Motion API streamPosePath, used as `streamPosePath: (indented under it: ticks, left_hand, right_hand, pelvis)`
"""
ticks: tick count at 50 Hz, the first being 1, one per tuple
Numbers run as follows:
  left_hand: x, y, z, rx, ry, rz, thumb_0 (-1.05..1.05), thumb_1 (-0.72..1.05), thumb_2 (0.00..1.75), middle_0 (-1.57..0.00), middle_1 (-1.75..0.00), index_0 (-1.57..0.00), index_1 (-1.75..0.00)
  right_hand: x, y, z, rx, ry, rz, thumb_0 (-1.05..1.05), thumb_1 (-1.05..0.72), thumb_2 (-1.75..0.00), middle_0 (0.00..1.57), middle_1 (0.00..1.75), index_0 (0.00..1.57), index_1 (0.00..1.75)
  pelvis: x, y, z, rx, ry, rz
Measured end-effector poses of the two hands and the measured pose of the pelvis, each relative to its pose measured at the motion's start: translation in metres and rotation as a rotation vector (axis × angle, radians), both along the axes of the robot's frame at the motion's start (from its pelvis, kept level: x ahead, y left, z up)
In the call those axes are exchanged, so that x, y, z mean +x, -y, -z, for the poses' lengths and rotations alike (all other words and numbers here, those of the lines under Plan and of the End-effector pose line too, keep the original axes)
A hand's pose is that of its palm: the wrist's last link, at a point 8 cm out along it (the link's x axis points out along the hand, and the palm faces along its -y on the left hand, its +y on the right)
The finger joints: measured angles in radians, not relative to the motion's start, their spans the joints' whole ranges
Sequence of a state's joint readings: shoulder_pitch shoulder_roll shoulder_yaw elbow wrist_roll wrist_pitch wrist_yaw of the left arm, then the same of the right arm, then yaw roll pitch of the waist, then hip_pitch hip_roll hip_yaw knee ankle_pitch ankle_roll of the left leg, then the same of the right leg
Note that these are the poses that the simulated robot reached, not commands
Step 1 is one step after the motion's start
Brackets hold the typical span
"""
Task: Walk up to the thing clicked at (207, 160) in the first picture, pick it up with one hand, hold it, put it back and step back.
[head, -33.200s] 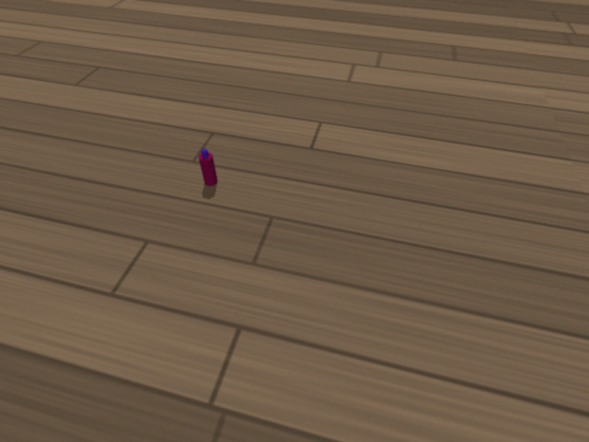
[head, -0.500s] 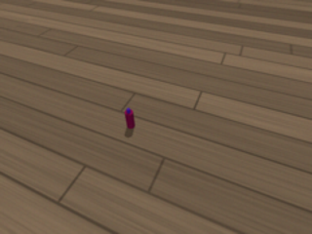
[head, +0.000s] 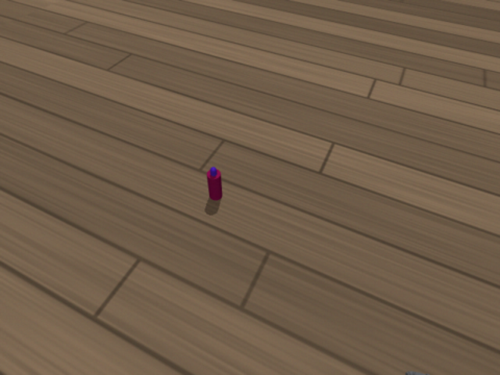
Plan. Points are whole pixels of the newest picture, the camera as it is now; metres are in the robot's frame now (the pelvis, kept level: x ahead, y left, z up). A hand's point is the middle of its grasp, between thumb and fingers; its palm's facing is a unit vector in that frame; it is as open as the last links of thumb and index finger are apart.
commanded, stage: step back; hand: left
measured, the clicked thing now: (214, 182) +1.04 +0.21 -0.66
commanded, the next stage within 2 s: stand in 0.06 s
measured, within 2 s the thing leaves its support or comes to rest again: neither
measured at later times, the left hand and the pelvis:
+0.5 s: hand out of the picture +0.08 +0.26 -0.14, palm faces -0.04 -0.94 -0.34, open 7.4 cm; pelvis -0.01 +0.01 +0.02, yaw -1 degrees
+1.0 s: hand out of the picture +0.05 +0.26 -0.15, palm faces -0.06 -0.94 -0.34, open 7.4 cm; pelvis -0.01 +0.00 +0.01, yaw -1 degrees
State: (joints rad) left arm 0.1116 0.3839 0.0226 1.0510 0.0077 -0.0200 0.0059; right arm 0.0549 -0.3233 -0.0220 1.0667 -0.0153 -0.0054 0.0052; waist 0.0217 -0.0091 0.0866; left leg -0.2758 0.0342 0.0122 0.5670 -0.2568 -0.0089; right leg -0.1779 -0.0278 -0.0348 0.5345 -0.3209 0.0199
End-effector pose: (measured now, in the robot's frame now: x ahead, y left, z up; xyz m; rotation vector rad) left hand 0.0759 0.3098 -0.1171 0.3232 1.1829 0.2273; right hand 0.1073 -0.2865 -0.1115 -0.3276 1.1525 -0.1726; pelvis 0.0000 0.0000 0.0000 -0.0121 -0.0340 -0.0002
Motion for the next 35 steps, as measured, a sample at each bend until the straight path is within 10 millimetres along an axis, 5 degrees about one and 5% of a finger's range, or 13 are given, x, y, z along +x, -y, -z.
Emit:
streamPosePath:
  ticks: [11, 35]
  left_hand:
    - [0.014, 0.005, -0.01, -0.019, 0.004, 0.025, 0.0, 0.9, 0.9, -0.21, -0.3, -0.2, -0.3]
    - [-0.019, 0.008, -0.01, -0.025, -0.053, 0.044, 0.0, 0.9, 0.9, -0.21, -0.3, -0.2, -0.3]
  right_hand:
    - [0.016, -0.008, -0.012, 0.023, 0.052, 0.004, 0.0, -0.91, -0.9, 0.2, 0.3, 0.2, 0.3]
    - [-0.065, 0.006, -0.007, 0.01, -0.082, 0.087, 0.0, -0.91, -0.9, 0.2, 0.3, 0.2, 0.3]
  pelvis:
    - [0.003, -0.006, -0.011, 0.008, 0.013, 0.01]
    - [-0.013, -0.005, -0.015, 0.009, 0.022, 0.016]
